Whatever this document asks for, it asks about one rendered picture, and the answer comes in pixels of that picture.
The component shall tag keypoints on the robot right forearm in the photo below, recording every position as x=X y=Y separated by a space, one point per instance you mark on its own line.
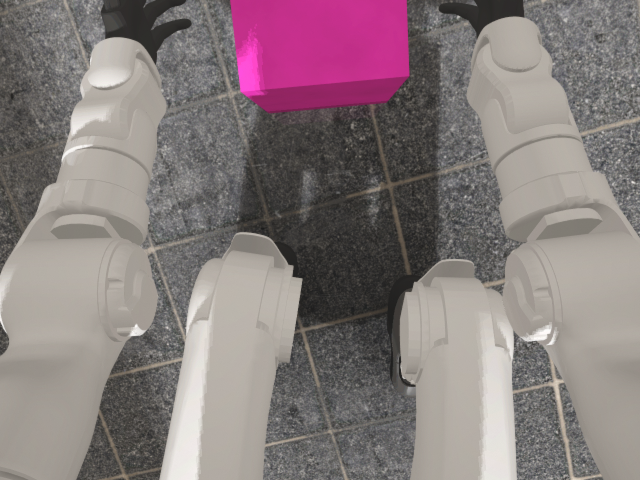
x=548 y=187

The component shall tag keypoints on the carton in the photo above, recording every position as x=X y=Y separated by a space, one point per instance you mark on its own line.
x=295 y=55

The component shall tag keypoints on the robot left forearm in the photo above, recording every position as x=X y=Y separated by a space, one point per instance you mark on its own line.
x=107 y=162

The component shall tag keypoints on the robot right upper arm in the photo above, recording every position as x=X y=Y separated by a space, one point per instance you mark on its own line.
x=579 y=297

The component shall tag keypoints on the robot left upper arm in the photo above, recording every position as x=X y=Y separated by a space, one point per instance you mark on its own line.
x=68 y=307

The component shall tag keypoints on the right robot foot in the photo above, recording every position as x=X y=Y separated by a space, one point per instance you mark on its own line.
x=395 y=303

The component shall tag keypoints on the right robot hand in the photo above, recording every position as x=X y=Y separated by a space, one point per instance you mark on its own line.
x=485 y=12

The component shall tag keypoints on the left robot hand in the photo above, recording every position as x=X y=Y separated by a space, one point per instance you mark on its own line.
x=130 y=19

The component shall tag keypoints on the left robot shin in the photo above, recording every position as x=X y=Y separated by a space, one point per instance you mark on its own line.
x=206 y=282

